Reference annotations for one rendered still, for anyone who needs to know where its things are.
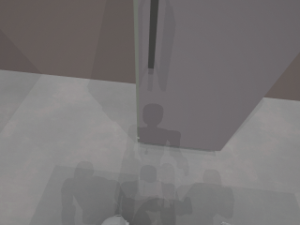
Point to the fridge door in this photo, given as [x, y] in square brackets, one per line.
[215, 60]

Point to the handle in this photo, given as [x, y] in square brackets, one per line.
[153, 27]

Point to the left robot thigh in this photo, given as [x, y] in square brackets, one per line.
[115, 221]

